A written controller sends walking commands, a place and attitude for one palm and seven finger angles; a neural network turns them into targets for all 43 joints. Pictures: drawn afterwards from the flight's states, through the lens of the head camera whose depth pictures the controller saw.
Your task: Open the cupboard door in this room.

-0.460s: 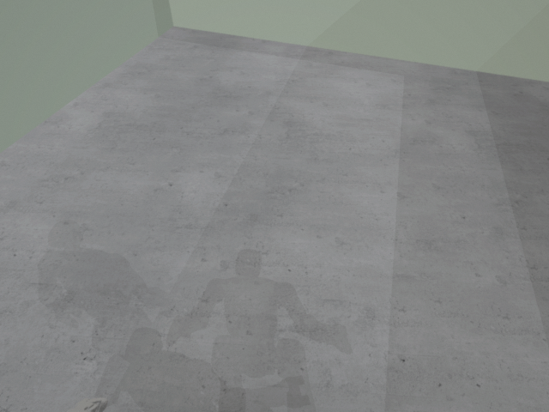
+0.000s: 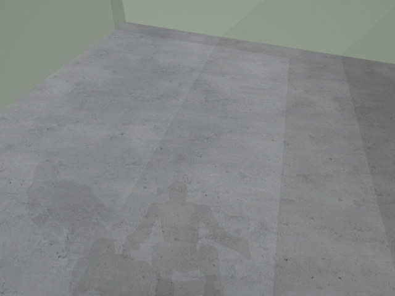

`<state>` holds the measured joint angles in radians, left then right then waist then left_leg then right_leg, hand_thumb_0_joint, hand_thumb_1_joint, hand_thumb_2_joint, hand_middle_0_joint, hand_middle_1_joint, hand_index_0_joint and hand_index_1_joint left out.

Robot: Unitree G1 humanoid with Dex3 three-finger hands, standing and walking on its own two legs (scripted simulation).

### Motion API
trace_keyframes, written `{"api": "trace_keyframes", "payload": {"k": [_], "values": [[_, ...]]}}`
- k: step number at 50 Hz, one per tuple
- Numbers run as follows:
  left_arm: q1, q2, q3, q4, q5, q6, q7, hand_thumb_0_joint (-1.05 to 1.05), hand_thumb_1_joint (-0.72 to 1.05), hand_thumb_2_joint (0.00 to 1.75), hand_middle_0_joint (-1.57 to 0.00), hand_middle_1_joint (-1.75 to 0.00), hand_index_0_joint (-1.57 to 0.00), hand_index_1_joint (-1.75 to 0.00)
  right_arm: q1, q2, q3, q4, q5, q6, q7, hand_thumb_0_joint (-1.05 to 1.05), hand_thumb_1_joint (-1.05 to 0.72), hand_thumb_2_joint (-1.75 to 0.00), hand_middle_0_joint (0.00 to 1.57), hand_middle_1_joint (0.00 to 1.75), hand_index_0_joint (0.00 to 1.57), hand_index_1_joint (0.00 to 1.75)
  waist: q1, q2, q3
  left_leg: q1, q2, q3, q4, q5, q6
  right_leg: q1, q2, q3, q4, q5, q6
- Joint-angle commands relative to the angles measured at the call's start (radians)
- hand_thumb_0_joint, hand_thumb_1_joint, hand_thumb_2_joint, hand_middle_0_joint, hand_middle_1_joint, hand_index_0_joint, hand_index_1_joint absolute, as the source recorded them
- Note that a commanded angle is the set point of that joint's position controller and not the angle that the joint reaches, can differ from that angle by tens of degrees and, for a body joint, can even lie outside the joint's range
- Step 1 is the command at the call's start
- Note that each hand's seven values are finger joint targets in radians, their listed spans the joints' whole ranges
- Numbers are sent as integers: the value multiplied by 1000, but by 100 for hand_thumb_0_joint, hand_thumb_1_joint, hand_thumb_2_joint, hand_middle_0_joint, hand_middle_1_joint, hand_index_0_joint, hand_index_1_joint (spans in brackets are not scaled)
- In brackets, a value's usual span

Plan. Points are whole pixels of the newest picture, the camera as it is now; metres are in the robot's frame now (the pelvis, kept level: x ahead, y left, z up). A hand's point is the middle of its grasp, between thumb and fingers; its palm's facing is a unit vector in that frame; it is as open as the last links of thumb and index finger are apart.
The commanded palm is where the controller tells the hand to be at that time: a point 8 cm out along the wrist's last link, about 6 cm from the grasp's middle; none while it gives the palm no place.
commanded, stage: stand and wait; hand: left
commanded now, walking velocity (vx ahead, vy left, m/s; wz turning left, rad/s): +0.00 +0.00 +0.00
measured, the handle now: out of the picture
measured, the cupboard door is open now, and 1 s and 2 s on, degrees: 0 0 0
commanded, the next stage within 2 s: turn or walk to find it in 0.44 s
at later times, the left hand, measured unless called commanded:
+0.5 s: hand out of the picture +0.06 +0.24 -0.15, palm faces -0.04 -0.94 -0.33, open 7.4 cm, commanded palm none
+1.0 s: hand out of the picture +0.01 +0.21 -0.18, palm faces +0.15 -0.96 -0.23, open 7.4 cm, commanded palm none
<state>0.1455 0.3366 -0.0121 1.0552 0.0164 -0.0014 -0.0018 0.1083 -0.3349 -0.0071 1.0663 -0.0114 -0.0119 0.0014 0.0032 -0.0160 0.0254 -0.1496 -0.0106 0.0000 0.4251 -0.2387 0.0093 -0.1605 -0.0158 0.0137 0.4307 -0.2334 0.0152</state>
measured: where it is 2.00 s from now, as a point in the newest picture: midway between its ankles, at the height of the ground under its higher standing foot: outside the picture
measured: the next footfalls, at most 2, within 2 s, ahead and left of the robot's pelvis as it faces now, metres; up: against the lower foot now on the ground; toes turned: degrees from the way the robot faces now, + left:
right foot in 1.16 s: +0.00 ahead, -0.13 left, +0.00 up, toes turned +15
left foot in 1.54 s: -0.10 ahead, +0.11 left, +0.00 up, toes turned +30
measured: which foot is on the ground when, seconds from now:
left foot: down 0.00-1.00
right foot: down 0.00-0.84, up 0.86-1.00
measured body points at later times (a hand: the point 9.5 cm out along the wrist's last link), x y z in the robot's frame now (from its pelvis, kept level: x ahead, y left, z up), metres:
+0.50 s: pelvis -0.01 -0.01 +0.00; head -0.02 +0.00 +0.45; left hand +0.07 +0.29 -0.13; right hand +0.06 -0.30 -0.13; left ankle +0.00 +0.11 -0.74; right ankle +0.00 -0.13 -0.74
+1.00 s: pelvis -0.03 +0.00 -0.01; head +0.00 +0.02 +0.44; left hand +0.00 +0.26 -0.16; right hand +0.03 -0.23 -0.15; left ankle +0.00 +0.11 -0.74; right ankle -0.04 -0.13 -0.69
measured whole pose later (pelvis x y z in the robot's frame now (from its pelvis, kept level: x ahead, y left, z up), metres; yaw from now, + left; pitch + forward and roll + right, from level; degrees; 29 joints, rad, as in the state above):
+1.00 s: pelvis -0.03 +0.00 -0.01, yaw +10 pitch +1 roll -1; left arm 0.18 0.23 0.03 0.95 0.02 0.05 0.02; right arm 0.25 -0.17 -0.03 0.98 -0.02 0.03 0.00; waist -0.03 -0.02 0.06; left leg -0.33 -0.07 -0.12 0.52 -0.20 0.03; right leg -0.41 -0.01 -0.01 0.94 -0.49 0.04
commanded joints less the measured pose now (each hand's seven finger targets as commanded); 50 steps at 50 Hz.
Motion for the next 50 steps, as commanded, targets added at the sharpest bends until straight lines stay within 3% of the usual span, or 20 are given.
{"api": "trace_keyframes", "payload": {"k": [1,5,24,27,29,31,35,38,39,40,41,42,43,44,46,48,50], "values": [[-54,209,48,-65,-6,-25,14,0,90,90,-20,-30,-20,-30,-62,-207,-40,-57,0,-23,-14,0,-90,-90,20,30,20,30,-4,11,-60,8,118,-95,-79,157,27,10,-109,85,-77,146,-45],[-55,212,47,-53,-6,-24,12,0,90,90,-20,-30,-20,-30,-56,-212,-37,-42,1,-22,-12,0,-90,-90,20,30,20,30,-3,19,-41,-7,118,-103,-97,107,26,1,-106,91,-95,82,-45],[-55,217,48,-39,-4,-21,12,0,90,90,-20,-30,-20,-30,-36,-218,-36,-19,1,-19,-8,0,-90,-90,20,30,20,30,-3,12,-19,-31,120,-118,-111,81,24,-16,-107,86,-106,28,-40],[-27,165,46,-46,-4,-5,18,0,90,90,-20,-30,-20,-30,-11,-163,-28,-31,-1,-7,-5,0,-90,-90,20,30,20,30,1,17,-31,-70,117,-129,-72,123,23,-9,-112,63,-60,49,-28],[8,114,39,-49,-4,9,24,0,90,90,-20,-30,-20,-30,16,-104,-19,-38,-3,6,-3,0,-90,-90,20,30,20,30,3,14,-31,-113,110,-126,-40,128,16,-13,-124,55,-37,48,-18],[26,107,42,-66,-3,17,28,0,90,90,-20,-30,-20,-30,36,-84,-19,-56,-4,18,-2,0,-90,-90,20,30,20,30,4,-8,-30,-158,93,-124,4,123,11,-18,-144,65,-29,41,-23],[44,134,60,-115,0,22,34,0,90,90,-20,-30,-20,-30,71,-65,-35,-95,-4,35,-1,0,-90,-90,20,30,20,30,-1,-96,-60,-180,44,-73,174,82,-3,-55,-249,108,-48,52,-84],[11,130,68,-157,6,24,40,0,90,90,-20,-30,-20,-30,122,-42,-49,-113,-2,41,0,0,-90,-90,20,30,20,30,-28,-130,-49,-149,42,-42,234,-7,-9,-127,-294,93,-16,75,-117],[8,119,69,-168,6,25,41,0,90,90,-20,-30,-20,-30,137,-38,-50,-112,-2,39,3,0,-90,-90,20,30,20,30,-33,-106,-48,-115,58,-43,177,29,-5,-161,-275,53,26,60,-100],[1,100,67,-180,5,31,39,0,90,90,-20,-30,-20,-30,148,-51,-56,-118,-6,37,6,0,-90,-90,20,30,20,30,-39,-1,-32,-106,89,-134,104,83,19,-211,-205,-18,109,-25,-55],[-14,61,64,-191,0,37,37,0,90,90,-20,-30,-20,-30,165,-90,-62,-124,-13,32,6,0,-90,-90,20,30,20,30,-53,193,-4,-152,179,-351,-43,101,75,-240,-70,-100,283,-154,7],[-24,40,62,-211,-1,35,38,0,90,90,-20,-30,-20,-30,183,-122,-73,-132,-13,25,-1,0,-90,-90,20,30,20,30,-55,295,4,-144,274,-542,-162,160,157,-291,0,-87,465,-309,26],[-3,38,66,-209,1,33,41,0,90,90,-20,-30,-20,-30,182,-121,-78,-135,-9,23,-12,0,-90,-90,20,30,20,30,-43,250,-25,-104,291,-579,-164,217,204,-322,-19,-9,575,-333,16],[3,33,70,-200,1,30,39,0,90,90,-20,-30,-20,-30,169,-112,-79,-139,-8,22,-18,0,-90,-90,20,30,20,30,-31,193,-44,-72,272,-538,-129,249,210,-339,-27,18,621,-307,15],[26,2,70,-188,-4,26,34,0,90,90,-20,-30,-20,-30,142,-91,-78,-149,-10,22,-24,0,-90,-90,20,30,20,30,-20,176,-76,-48,221,-441,-86,281,192,-324,-27,11,600,-269,25],[25,-22,69,-191,-7,24,30,0,90,90,-20,-30,-20,-30,156,-80,-82,-151,-12,24,-26,0,-90,-90,20,30,20,30,-29,147,-93,-25,200,-427,-73,313,189,-296,-11,-3,522,-266,30],[28,-37,69,-198,-10,25,32,0,90,90,-20,-30,-20,-30,178,-76,-88,-149,-13,30,-27,0,-90,-90,20,30,20,30,-39,161,-104,-6,196,-454,-74,320,191,-263,5,-4,435,-270,29]]}}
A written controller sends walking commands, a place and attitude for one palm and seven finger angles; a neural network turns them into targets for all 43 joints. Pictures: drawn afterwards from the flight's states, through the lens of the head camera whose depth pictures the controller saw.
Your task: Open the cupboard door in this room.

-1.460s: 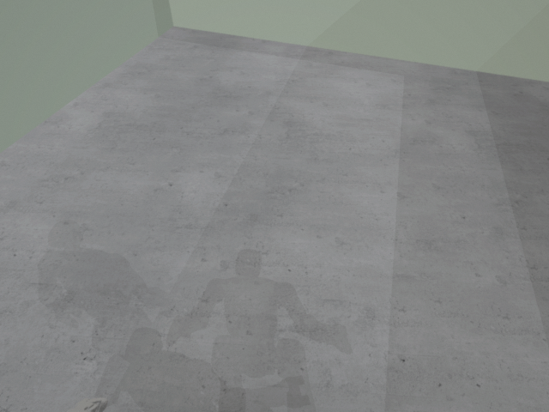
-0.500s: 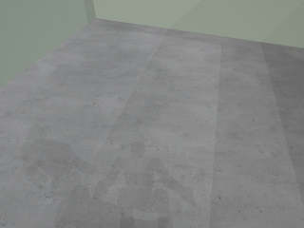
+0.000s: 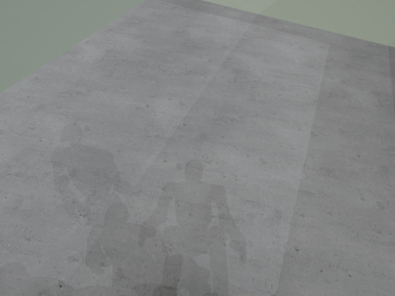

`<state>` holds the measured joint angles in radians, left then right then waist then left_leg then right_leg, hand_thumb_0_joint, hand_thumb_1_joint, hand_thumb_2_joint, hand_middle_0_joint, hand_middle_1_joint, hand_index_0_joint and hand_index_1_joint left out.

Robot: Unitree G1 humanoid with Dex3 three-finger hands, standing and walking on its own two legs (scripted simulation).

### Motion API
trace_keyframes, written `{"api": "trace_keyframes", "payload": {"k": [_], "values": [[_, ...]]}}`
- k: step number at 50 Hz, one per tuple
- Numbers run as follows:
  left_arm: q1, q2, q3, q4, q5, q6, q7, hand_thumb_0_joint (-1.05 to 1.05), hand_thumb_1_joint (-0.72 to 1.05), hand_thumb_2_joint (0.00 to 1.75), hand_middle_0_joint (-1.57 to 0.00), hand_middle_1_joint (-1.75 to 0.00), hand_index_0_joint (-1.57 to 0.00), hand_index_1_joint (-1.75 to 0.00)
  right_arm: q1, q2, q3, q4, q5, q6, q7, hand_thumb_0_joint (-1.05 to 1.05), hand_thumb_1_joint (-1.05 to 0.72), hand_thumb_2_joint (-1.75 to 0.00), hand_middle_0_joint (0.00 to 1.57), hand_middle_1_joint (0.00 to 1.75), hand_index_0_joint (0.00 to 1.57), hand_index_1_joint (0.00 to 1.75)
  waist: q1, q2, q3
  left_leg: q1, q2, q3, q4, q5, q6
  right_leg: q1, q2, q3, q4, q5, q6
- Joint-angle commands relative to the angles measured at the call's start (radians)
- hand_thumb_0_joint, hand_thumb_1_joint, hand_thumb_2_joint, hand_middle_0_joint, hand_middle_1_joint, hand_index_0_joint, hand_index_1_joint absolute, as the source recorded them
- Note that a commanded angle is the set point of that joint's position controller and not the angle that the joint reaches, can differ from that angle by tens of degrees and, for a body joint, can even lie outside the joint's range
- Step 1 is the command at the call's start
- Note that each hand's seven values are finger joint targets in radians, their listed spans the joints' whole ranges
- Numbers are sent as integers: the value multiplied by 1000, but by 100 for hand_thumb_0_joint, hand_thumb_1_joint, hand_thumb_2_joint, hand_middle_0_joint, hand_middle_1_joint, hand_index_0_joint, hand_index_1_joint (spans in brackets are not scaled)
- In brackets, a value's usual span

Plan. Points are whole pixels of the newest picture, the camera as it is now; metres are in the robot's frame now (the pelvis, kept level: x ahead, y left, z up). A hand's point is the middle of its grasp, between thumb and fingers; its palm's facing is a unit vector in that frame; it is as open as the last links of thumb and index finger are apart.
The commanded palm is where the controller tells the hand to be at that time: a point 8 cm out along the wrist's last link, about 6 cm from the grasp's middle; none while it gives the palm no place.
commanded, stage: turn or walk to find it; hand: left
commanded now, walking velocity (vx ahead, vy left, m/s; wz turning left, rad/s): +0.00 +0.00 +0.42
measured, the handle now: out of the picture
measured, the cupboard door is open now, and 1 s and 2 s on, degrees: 0 0 0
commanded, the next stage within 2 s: none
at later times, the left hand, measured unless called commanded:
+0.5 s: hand out of the picture -0.04 +0.18 -0.17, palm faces +0.27 -0.93 -0.25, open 7.4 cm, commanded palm none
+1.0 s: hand out of the picture -0.06 +0.19 -0.15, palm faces +0.46 -0.84 -0.28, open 7.4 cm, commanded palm none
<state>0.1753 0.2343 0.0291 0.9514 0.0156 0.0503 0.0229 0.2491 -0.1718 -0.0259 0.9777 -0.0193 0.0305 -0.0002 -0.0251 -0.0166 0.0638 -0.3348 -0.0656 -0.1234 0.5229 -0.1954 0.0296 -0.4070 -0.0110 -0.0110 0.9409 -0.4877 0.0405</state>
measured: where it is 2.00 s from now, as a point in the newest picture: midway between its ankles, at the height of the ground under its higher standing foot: outside the picture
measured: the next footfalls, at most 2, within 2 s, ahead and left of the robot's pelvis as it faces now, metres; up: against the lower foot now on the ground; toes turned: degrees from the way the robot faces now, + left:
right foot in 0.16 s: +0.01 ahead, -0.14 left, +0.00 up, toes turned +5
left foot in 0.54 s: -0.04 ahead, +0.11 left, +0.00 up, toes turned +20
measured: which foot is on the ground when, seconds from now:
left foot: down 0.00-0.16, up 0.18-0.52, down 0.54-0.94, up 0.96-1.00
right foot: up 0.00-0.14, down 0.16-0.54, up 0.56-0.92, down 0.94-1.00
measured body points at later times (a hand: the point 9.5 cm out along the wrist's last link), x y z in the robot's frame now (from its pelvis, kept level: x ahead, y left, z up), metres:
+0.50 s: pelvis -0.03 -0.02 +0.00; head +0.00 +0.00 +0.45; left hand -0.06 +0.23 -0.15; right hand +0.11 -0.26 -0.14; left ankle -0.08 +0.10 -0.71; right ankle -0.03 -0.14 -0.74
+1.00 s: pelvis -0.05 -0.03 -0.01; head -0.02 -0.04 +0.44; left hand -0.08 +0.23 -0.13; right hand +0.12 -0.23 -0.16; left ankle -0.09 +0.09 -0.71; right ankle +0.01 -0.12 -0.74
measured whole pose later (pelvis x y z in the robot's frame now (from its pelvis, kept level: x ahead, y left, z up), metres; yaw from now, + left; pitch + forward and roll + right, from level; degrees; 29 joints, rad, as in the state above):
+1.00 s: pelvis -0.05 -0.03 -0.01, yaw +27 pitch -1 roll +1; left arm 0.20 0.19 0.04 0.89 0.03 0.01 0.02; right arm 0.21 -0.23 -0.07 0.95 -0.02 0.06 0.01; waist -0.01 0.04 0.05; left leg -0.39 -0.05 -0.07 0.83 -0.43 -0.01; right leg -0.27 -0.04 -0.09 0.59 -0.30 -0.01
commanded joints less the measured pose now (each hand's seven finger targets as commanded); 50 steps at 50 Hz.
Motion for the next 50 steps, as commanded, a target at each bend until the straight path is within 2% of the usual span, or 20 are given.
{"api": "trace_keyframes", "payload": {"k": [1,6,8,9,12,14,21,25,26,27,28,29,33,38,44,45,46,47,48,50], "values": [[7,59,28,-99,-12,-27,8,0,90,90,-20,-30,-20,-30,39,-240,-71,-62,-6,-9,-24,0,-90,-90,20,30,20,30,-8,173,-143,175,245,-340,-168,285,167,8,8,20,-129,-12,3],[140,90,44,-74,-12,-35,16,0,90,90,-20,-30,-20,-30,-8,-216,-80,-91,4,5,-10,0,-90,-90,20,30,20,30,47,138,-143,-36,140,-280,-105,60,60,338,4,9,-555,217,-11],[129,234,69,-93,13,-46,24,0,90,90,-20,-30,-20,-30,-13,-121,-72,-132,4,5,-4,0,-90,-90,20,30,20,30,59,-270,-54,-352,-49,38,326,-316,-68,384,-432,425,-727,176,-167],[96,206,64,-111,5,-50,27,0,90,90,-20,-30,-20,-30,-50,-182,-86,-128,-8,11,-1,0,-90,-90,20,30,20,30,59,-190,-40,-280,25,-2,475,-316,-52,211,-441,373,-722,207,-196],[-24,139,44,-126,8,-57,22,0,90,90,-20,-30,-20,-30,5,-147,-86,-74,0,26,16,0,-90,-90,20,30,20,30,-25,-113,24,-227,62,55,667,-182,-65,112,-294,163,-665,346,-177],[7,133,41,-120,10,-61,20,0,90,90,-20,-30,-20,-30,2,-135,-77,-70,1,26,17,0,-90,-90,20,30,20,30,-10,-136,19,-220,70,97,648,-156,-80,158,-272,83,-635,439,-173],[154,192,57,-67,18,-54,16,0,90,90,-20,-30,-20,-30,-144,-122,-50,-101,10,16,16,0,-90,-90,20,30,20,30,70,-175,-31,-117,78,178,311,-252,-82,295,-315,45,-536,726,-195],[135,203,65,-56,9,-46,14,0,90,90,-20,-30,-20,-30,-59,-145,-47,-80,11,-4,11,0,-90,-90,20,30,20,30,24,-158,-115,110,62,213,-59,-52,-57,285,-277,-39,-364,776,-106],[137,177,60,-67,1,-42,10,0,90,90,-20,-30,-20,-30,-11,-200,-59,-68,6,-15,10,0,-90,-90,20,30,20,30,-3,-27,-168,288,144,133,-138,168,-25,168,-237,-94,-227,634,-53],[138,110,48,-101,-3,-38,2,0,90,90,-20,-30,-20,-30,23,-296,-81,-72,2,-20,8,0,-90,-90,20,30,20,30,-13,255,-189,448,400,-167,-137,553,83,-99,-113,-139,-28,64,17],[90,94,35,-124,6,-29,7,0,90,90,-20,-30,-20,-30,68,-325,-88,-60,10,-13,1,0,-90,-90,20,30,20,30,-35,256,-181,391,475,-199,-130,732,178,-137,-90,-69,97,-170,23],[28,98,39,-116,4,-17,14,0,90,90,-20,-30,-20,-30,72,-294,-83,-43,5,-19,-13,0,-90,-90,20,30,20,30,-50,263,-159,315,430,-189,-141,670,177,-135,-95,-7,155,-129,25],[58,90,45,-74,-2,-18,-6,0,90,90,-20,-30,-20,-30,-68,-233,-60,-84,2,-25,-22,0,-90,-90,20,30,20,30,15,173,-91,219,307,-65,-148,513,140,-102,-93,-13,147,30,35],[36,71,43,-91,-3,-13,-6,0,90,90,-20,-30,-20,-30,-50,-238,-69,-87,-3,-17,-17,0,-90,-90,20,30,20,30,-2,156,-69,174,295,-119,-178,344,151,-40,-62,-26,-19,37,36],[120,66,46,-89,-8,-33,2,0,90,90,-20,-30,-20,-30,-87,-235,-78,-105,-4,-5,-10,0,-90,-90,20,30,20,30,44,142,-88,64,252,-164,-98,285,114,184,-19,-42,-365,171,21],[154,80,51,-84,-4,-42,5,0,90,90,-20,-30,-20,-30,-91,-221,-78,-112,2,-5,-6,0,-90,-90,20,30,20,30,62,103,-95,3,209,-139,-39,203,74,280,-36,-39,-498,273,19],[168,145,61,-86,8,-54,12,0,90,90,-20,-30,-20,-30,-64,-167,-72,-119,11,-6,0,0,-90,-90,20,30,20,30,65,-85,-106,-130,117,-53,115,2,13,391,-190,117,-615,279,-22],[156,235,78,-102,18,-60,16,0,90,90,-20,-30,-20,-30,-57,-113,-62,-148,10,-4,4,0,-90,-90,20,30,20,30,63,-309,-77,-264,-12,87,355,-344,-52,380,-441,373,-675,401,-142],[153,221,79,-109,7,-57,18,0,90,90,-20,-30,-20,-30,-85,-169,-79,-138,-3,11,1,0,-90,-90,20,30,20,30,82,-247,-82,-214,42,27,516,-369,-43,246,-462,348,-695,320,-195],[39,166,65,-131,8,-54,16,0,90,90,-20,-30,-20,-30,-72,-160,-83,-101,-3,23,14,0,-90,-90,20,30,20,30,28,-156,-5,-215,71,44,682,-247,-50,141,-356,218,-699,213,-177]]}}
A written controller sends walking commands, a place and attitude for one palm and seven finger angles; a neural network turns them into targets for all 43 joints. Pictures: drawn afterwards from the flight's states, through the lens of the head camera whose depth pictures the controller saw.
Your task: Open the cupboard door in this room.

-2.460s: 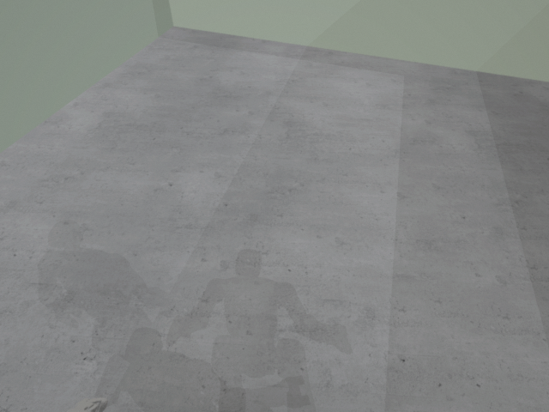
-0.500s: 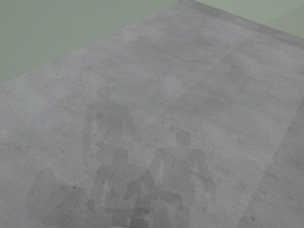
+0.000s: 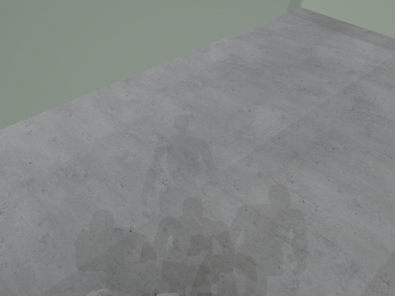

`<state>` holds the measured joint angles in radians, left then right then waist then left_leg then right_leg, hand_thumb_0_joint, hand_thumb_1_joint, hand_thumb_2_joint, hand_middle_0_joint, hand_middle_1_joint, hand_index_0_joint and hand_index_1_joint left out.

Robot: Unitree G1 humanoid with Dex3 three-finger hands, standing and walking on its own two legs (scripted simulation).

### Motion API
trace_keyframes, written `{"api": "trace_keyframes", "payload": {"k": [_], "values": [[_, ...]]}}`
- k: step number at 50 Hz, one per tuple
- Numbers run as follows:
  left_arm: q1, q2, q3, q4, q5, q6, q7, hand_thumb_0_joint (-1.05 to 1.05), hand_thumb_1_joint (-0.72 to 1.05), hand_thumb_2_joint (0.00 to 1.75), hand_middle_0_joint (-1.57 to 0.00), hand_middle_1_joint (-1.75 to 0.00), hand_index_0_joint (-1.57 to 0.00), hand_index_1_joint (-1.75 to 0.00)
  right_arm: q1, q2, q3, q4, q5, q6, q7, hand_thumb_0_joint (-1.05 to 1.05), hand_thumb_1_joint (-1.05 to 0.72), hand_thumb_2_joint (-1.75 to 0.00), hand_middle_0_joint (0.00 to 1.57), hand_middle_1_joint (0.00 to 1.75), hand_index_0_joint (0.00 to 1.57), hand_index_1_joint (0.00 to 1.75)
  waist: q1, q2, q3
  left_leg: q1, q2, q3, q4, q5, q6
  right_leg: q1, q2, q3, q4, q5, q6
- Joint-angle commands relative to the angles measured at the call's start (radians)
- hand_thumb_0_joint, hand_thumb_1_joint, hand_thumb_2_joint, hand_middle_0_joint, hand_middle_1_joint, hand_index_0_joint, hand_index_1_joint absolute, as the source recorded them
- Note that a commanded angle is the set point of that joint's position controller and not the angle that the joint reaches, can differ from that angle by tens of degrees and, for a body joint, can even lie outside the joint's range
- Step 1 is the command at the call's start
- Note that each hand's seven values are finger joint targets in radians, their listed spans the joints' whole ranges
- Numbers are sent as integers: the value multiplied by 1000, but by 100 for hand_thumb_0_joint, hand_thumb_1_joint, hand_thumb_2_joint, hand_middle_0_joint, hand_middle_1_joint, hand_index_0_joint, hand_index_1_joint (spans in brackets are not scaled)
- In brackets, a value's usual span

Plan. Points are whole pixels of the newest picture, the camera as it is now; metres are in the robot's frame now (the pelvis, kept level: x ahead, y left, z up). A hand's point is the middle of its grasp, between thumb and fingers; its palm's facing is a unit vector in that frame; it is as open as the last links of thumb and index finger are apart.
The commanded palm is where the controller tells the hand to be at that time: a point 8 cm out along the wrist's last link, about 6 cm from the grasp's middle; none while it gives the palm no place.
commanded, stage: turn or walk to find it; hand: left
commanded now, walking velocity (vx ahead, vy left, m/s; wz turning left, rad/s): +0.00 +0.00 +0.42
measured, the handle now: out of the picture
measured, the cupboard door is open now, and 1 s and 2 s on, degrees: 0 0 0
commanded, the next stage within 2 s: none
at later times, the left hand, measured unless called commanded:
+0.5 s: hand out of the picture -0.02 +0.25 -0.17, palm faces +0.25 -0.94 -0.22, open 7.4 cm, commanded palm none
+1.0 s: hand out of the picture -0.06 +0.20 -0.15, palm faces +0.43 -0.87 -0.25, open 7.4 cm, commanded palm none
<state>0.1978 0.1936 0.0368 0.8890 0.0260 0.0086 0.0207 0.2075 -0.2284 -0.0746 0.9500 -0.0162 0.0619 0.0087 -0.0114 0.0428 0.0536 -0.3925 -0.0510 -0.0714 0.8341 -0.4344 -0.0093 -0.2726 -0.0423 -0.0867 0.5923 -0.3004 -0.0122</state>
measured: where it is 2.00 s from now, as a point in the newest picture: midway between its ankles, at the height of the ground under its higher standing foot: outside the picture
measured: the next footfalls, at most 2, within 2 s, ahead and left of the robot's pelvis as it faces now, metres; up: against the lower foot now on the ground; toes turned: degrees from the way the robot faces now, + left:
left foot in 0.32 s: +0.00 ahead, +0.14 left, +0.00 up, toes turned +14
right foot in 0.76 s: +0.04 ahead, -0.09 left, +0.00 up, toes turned +16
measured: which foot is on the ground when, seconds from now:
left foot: up 0.00-0.30, down 0.32-0.76, up 0.78-1.00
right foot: down 0.00-0.32, up 0.34-0.74, down 0.76-1.00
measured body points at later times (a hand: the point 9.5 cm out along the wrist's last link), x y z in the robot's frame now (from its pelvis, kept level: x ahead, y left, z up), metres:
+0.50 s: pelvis -0.03 +0.04 +0.01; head -0.01 +0.07 +0.46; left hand -0.04 +0.30 -0.15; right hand +0.10 -0.19 -0.12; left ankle -0.04 +0.13 -0.73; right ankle -0.01 -0.11 -0.66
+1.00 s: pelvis -0.04 +0.00 +0.01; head -0.01 -0.01 +0.46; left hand -0.08 +0.24 -0.13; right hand +0.11 -0.22 -0.14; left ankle -0.11 +0.12 -0.66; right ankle +0.00 -0.10 -0.73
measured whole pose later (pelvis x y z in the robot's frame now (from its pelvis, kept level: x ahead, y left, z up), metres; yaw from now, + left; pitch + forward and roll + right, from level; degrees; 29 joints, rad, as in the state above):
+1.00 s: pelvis -0.04 +0.00 +0.01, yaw +26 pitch -1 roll +1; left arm 0.23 0.17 0.03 0.93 0.03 0.01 0.02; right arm 0.22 -0.25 -0.09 0.98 -0.02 0.08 0.02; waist -0.02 0.02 0.06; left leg -0.45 0.02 0.00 1.03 -0.40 -0.06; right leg -0.19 -0.08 -0.16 0.50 -0.29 -0.02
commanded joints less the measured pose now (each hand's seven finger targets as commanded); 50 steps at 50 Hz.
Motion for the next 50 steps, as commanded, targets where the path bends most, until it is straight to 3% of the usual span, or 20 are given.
{"api": "trace_keyframes", "payload": {"k": [1,3,10,12,14,15,16,17,19,22,30,33,35,36,37,38,39,42,43,50], "values": [[-20,183,46,-76,-2,-12,16,0,90,90,-20,-30,-20,-30,-2,-96,-34,-54,-9,-4,10,0,-90,-90,20,30,20,30,-8,-191,13,-141,67,13,398,45,-21,-18,-285,209,-337,25,-106],[-33,166,43,-78,2,-14,19,0,90,90,-20,-30,-20,-30,24,-76,-29,-39,-9,-2,15,0,-90,-90,20,30,20,30,-14,-202,14,-112,77,50,358,72,-35,-25,-260,132,-328,59,-96],[100,225,63,-14,8,-9,16,0,90,90,-20,-30,-20,-30,-64,-46,-3,-55,5,-19,10,0,-90,-90,20,30,20,30,64,-224,-61,-29,78,142,-30,-37,-41,161,-313,78,-214,387,-136],[90,227,65,-1,7,-6,15,0,90,90,-20,-30,-20,-30,-28,-44,-1,-49,9,-27,5,0,-90,-90,20,30,20,30,45,-229,-83,41,69,164,-168,4,-34,166,-312,53,-151,461,-114],[65,215,65,0,-6,4,12,0,90,90,-20,-30,-20,-30,55,-73,-4,-23,5,-39,3,0,-90,-90,20,30,20,30,-6,-157,-118,220,84,156,-403,224,-19,75,-274,-27,-23,374,-31],[80,166,59,-20,-14,13,7,0,90,90,-20,-30,-20,-30,81,-153,-20,-26,-3,-49,1,0,-90,-90,20,30,20,30,-15,59,-140,342,238,-57,-475,395,44,-99,-178,-82,141,131,37],[48,106,40,-60,-14,17,0,0,90,90,-20,-30,-20,-30,114,-235,-38,-29,-5,-49,-4,0,-90,-90,20,30,20,30,-32,280,-111,365,444,-293,-518,680,169,-289,-74,-80,330,-322,90],[-18,121,35,-65,-2,32,10,0,90,90,-20,-30,-20,-30,144,-235,-41,-7,-5,-50,-16,0,-90,-90,20,30,20,30,-64,247,-107,307,452,-288,-520,640,206,-280,-82,19,454,-333,79],[-50,123,45,-39,-8,28,1,0,90,90,-20,-30,-20,-30,68,-177,-22,-17,-7,-53,-30,0,-90,-90,20,30,20,30,-32,147,-52,251,363,-207,-510,594,190,-302,-82,71,538,-200,76],[17,118,47,4,-10,26,-9,0,90,90,-20,-30,-20,-30,1,-151,-10,-41,-2,-61,-32,0,-90,-90,20,30,20,30,5,103,-62,237,286,-104,-511,598,161,-242,-69,57,502,-108,86],[-25,95,40,-27,-13,28,-2,0,90,90,-20,-30,-20,-30,32,-171,-25,-39,-10,-46,-26,0,-90,-90,20,30,20,30,-26,95,-55,239,286,-211,-520,475,189,-167,-27,56,267,-151,87],[7,91,38,-30,-18,20,2,0,90,90,-20,-30,-20,-30,13,-174,-30,-51,-12,-40,-22,0,-90,-90,20,30,20,30,-12,113,-73,205,269,-242,-488,519,183,-72,1,47,128,-138,75],[76,98,39,-16,-19,11,6,0,90,90,-20,-30,-20,-30,-13,-171,-32,-62,-7,-37,-18,0,-90,-90,20,30,20,30,22,85,-100,151,233,-230,-434,494,151,49,12,37,-50,-16,71],[110,114,43,-11,-16,2,10,0,90,90,-20,-30,-20,-30,-20,-155,-32,-68,-1,-37,-15,0,-90,-90,20,30,20,30,40,39,-105,81,192,-203,-375,421,110,153,-10,44,-192,82,67],[123,181,54,-13,-4,-10,17,0,90,90,-20,-30,-20,-30,-4,-102,-28,-76,10,-37,-7,0,-90,-90,20,30,20,30,44,-126,-117,-62,105,-114,-234,250,49,270,-168,205,-298,79,22],[117,259,67,-26,6,-13,19,0,90,90,-20,-30,-20,-30,-13,-50,-17,-110,6,-37,-4,0,-90,-90,20,30,20,30,50,-358,-66,-203,-25,34,-18,-86,-12,248,-398,425,-343,153,-90],[98,249,68,-40,-4,-12,20,0,90,90,-20,-30,-20,-30,-31,-103,-33,-103,-8,-22,-7,0,-90,-90,20,30,20,30,57,-333,-64,-176,21,-17,155,-123,-9,124,-424,406,-358,122,-139],[-42,168,47,-64,-4,-13,19,0,90,90,-20,-30,-20,-30,7,-94,-37,-48,-8,-5,11,0,-90,-90,20,30,20,30,-21,-160,14,-159,66,7,364,44,-24,16,-284,207,-330,112,-108],[-45,159,42,-68,-2,-17,18,0,90,90,-20,-30,-20,-30,23,-78,-33,-38,-8,-5,14,0,-90,-90,20,30,20,30,-24,-168,14,-152,69,28,366,73,-34,25,-261,148,-314,158,-98],[95,203,53,-5,6,-16,16,0,90,90,-20,-30,-20,-30,-78,-55,-10,-52,1,-10,10,0,-90,-90,20,30,20,30,50,-216,-32,-96,82,110,81,-13,-58,179,-296,76,-233,448,-129]]}}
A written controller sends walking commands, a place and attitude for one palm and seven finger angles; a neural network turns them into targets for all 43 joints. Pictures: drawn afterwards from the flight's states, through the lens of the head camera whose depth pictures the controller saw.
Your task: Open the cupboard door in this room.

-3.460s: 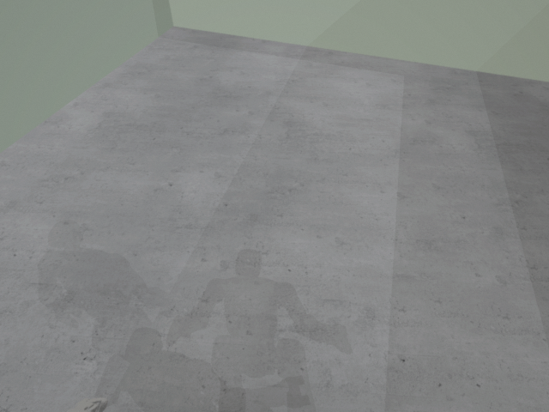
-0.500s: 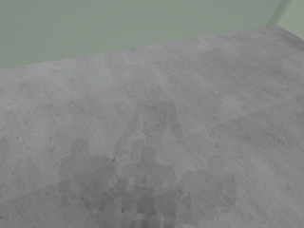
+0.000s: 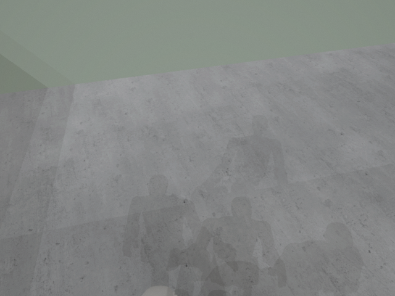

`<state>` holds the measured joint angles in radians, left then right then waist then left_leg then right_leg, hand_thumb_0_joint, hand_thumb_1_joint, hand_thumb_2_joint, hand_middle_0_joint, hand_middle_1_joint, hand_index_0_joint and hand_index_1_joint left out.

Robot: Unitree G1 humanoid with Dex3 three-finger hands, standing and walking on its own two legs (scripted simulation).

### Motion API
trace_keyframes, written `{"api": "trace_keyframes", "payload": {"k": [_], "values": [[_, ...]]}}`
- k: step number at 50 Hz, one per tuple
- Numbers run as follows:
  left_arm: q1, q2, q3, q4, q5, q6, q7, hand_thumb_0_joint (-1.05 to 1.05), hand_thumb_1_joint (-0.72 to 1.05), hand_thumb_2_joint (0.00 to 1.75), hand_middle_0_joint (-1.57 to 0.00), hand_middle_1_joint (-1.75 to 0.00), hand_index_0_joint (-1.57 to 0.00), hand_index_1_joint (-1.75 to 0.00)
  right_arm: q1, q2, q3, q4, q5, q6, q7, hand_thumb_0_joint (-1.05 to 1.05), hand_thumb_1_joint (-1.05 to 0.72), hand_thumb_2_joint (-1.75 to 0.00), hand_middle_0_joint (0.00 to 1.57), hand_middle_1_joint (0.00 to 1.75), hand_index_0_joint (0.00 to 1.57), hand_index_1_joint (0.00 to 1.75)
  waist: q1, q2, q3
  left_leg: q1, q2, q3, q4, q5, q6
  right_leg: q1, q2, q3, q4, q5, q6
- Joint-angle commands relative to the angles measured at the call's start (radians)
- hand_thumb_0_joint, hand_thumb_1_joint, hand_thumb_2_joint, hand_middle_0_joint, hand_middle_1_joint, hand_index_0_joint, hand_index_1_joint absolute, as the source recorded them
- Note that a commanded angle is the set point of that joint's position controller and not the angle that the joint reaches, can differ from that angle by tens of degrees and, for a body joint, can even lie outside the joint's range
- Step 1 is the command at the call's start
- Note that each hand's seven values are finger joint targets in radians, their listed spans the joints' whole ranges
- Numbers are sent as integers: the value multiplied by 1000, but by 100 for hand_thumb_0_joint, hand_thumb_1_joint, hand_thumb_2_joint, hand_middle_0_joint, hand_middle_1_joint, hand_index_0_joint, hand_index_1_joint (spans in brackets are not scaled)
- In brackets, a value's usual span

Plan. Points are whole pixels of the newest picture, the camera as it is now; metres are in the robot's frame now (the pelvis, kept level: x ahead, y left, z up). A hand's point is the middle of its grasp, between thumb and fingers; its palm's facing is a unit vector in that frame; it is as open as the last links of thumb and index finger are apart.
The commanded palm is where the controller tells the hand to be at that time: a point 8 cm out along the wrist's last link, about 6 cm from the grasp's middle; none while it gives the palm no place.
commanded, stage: turn or walk to find it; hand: left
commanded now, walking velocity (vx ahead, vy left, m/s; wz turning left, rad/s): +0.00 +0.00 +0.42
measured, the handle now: out of the picture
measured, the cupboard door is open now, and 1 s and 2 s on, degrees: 0 0 0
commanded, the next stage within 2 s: none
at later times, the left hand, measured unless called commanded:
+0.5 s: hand out of the picture +0.03 +0.25 -0.16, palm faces +0.22 -0.94 -0.26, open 7.4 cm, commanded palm none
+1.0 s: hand out of the picture -0.10 +0.21 -0.18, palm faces +0.46 -0.86 -0.22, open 7.4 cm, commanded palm none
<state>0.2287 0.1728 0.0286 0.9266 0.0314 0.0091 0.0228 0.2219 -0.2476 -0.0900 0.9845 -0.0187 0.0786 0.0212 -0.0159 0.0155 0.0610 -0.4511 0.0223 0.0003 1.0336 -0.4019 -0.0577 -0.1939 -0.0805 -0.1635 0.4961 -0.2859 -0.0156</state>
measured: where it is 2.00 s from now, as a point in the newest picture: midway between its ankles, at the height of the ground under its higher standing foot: outside the picture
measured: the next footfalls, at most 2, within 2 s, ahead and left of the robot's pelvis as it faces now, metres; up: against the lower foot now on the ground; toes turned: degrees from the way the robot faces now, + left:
left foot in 0.16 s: +0.02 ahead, +0.15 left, +0.00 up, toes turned +9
right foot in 0.58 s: +0.05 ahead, -0.09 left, +0.00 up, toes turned +11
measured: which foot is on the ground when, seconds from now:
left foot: up 0.00-0.14, down 0.16-0.58, up 0.60-1.00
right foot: down 0.00-0.16, up 0.18-0.56, down 0.58-1.00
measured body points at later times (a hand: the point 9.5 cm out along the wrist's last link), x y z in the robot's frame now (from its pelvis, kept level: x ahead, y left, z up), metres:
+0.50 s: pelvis -0.02 +0.03 +0.00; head +0.01 +0.04 +0.45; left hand +0.02 +0.30 -0.14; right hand +0.10 -0.19 -0.15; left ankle -0.02 +0.14 -0.74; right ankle +0.00 -0.10 -0.70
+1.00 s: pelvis -0.05 +0.02 -0.01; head -0.02 +0.04 +0.44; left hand -0.13 +0.25 -0.16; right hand +0.13 -0.19 -0.15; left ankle -0.11 +0.12 -0.72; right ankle +0.01 -0.09 -0.74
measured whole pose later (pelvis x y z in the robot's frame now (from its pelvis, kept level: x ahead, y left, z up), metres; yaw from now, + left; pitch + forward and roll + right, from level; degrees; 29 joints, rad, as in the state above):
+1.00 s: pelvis -0.05 +0.02 -0.01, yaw +26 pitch -1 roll +0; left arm 0.26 0.20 0.04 0.96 0.03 0.02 0.02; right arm 0.19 -0.24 -0.07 0.99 -0.01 0.07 0.02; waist 0.02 -0.03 0.08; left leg -0.30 0.04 0.06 0.71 -0.40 -0.05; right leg -0.24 -0.14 -0.24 0.56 -0.29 0.01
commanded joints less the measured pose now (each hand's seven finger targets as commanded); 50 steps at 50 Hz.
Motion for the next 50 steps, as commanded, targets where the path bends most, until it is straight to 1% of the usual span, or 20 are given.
{"api": "trace_keyframes", "payload": {"k": [1,4,6,7,8,9,11,12,15,23,27,28,29,30,31,33,36,45,49,50], "values": [[67,232,65,-37,1,-15,14,0,90,90,-20,-30,-20,-30,-96,-34,9,-89,5,-31,-3,0,-90,-90,20,30,20,30,58,-200,-60,-13,10,49,-171,-53,-6,116,-266,148,-116,468,-130],[67,250,74,-23,2,-9,12,0,90,90,-20,-30,-20,-30,-75,-34,16,-85,11,-44,-8,0,-90,-90,20,30,20,30,51,-214,-91,89,-5,92,-367,-16,9,124,-268,117,-37,550,-105],[49,239,74,-20,-11,-1,9,0,90,90,-20,-30,-20,-30,-10,-60,12,-68,7,-55,-9,0,-90,-90,20,30,20,30,12,-151,-122,261,-1,96,-596,195,26,47,-232,51,76,463,-31],[58,203,70,-34,-18,7,4,0,90,90,-20,-30,-20,-30,22,-129,-2,-67,2,-65,-9,0,-90,-90,20,30,20,30,-6,31,-152,413,124,-62,-670,385,72,-112,-163,3,232,243,27],[48,135,52,-72,-21,12,-2,0,90,90,-20,-30,-20,-30,65,-223,-22,-70,-2,-66,-14,0,-90,-90,20,30,20,30,-23,300,-135,483,360,-340,-682,740,200,-349,-49,-15,419,-310,93],[-31,147,44,-85,-10,25,8,0,90,90,-20,-30,-20,-30,110,-222,-26,-44,-2,-63,-25,0,-90,-90,20,30,20,30,-67,248,-143,397,379,-342,-699,666,260,-325,-39,84,552,-369,83],[-73,149,55,-70,-15,27,0,0,90,90,-20,-30,-20,-30,30,-174,-11,-59,-4,-65,-40,0,-90,-90,20,30,20,30,-35,207,-66,316,292,-277,-702,574,243,-362,-46,143,628,-241,77],[-41,146,56,-53,-14,24,-7,0,90,90,-20,-30,-20,-30,-21,-150,-1,-72,-4,-68,-41,0,-90,-90,20,30,20,30,-4,169,-66,305,260,-229,-700,556,224,-350,-46,141,628,-183,81],[-12,138,51,-35,-16,26,-10,0,90,90,-20,-30,-20,-30,-32,-145,3,-83,-1,-74,-41,0,-90,-90,20,30,20,30,2,122,-76,312,215,-187,-701,589,218,-305,-26,132,554,-145,92],[-44,117,46,-75,-20,21,-4,0,90,90,-20,-30,-20,-30,-11,-157,-12,-91,-9,-60,-34,0,-90,-90,20,30,20,30,-15,139,-87,295,203,-284,-687,530,234,-203,25,126,303,-165,85],[39,131,49,-61,-24,4,3,0,90,90,-20,-30,-20,-30,-37,-149,-17,-104,-2,-55,-28,0,-90,-90,20,30,20,30,31,106,-108,187,149,-288,-605,497,185,5,47,111,8,10,74],[73,160,55,-57,-21,-5,8,0,90,90,-20,-30,-20,-30,-38,-122,-13,-110,4,-56,-24,0,-90,-90,20,30,20,30,48,38,-122,92,102,-260,-537,377,139,126,-5,158,-121,83,62],[92,245,72,-58,-4,-15,16,0,90,90,-20,-30,-20,-30,-21,-54,-4,-128,13,-56,-17,0,-90,-90,20,30,20,30,53,-215,-125,-91,-32,-113,-342,99,64,233,-238,396,-208,110,-12],[78,295,73,-76,-4,-10,13,0,90,90,-20,-30,-20,-30,-41,-57,-8,-149,4,-51,-17,0,-90,-90,20,30,20,30,62,-295,-86,-120,-84,-52,-132,-163,35,110,-400,492,-241,163,-114],[45,262,75,-87,-11,-15,16,0,90,90,-20,-30,-20,-30,-49,-89,-18,-137,-7,-34,-18,0,-90,-90,20,30,20,30,56,-319,-68,-107,-43,-104,9,-152,40,9,-373,483,-265,108,-134],[-48,205,57,-105,-12,-12,15,0,90,90,-20,-30,-20,-30,-26,-79,-21,-91,-6,-22,-7,0,-90,-90,20,30,20,30,4,-147,10,-105,-14,-84,163,-23,29,-62,-277,331,-248,73,-104],[-39,171,44,-97,-12,-22,12,0,90,90,-20,-30,-20,-30,14,-63,-14,-62,-7,-19,-1,0,-90,-90,20,30,20,30,-1,-170,-7,-104,0,-42,182,62,0,-14,-217,196,-216,179,-83],[82,234,66,-25,1,-14,12,0,90,90,-20,-30,-20,-30,-102,-36,14,-81,8,-31,-4,0,-90,-90,20,30,20,30,68,-203,-63,10,13,55,-199,-66,-5,109,-281,145,-129,423,-130],[43,243,75,-12,-5,-3,9,0,90,90,-20,-30,-20,-30,-13,-44,17,-64,10,-49,-11,0,-90,-90,20,30,20,30,18,-191,-105,199,2,96,-511,96,17,61,-262,65,4,418,-62],[44,225,71,-16,-16,5,6,0,90,90,-20,-30,-20,-30,27,-79,11,-54,7,-58,-10,0,-90,-90,20,30,20,30,-6,-85,-131,329,31,64,-633,231,32,-32,-229,20,105,312,-9]]}}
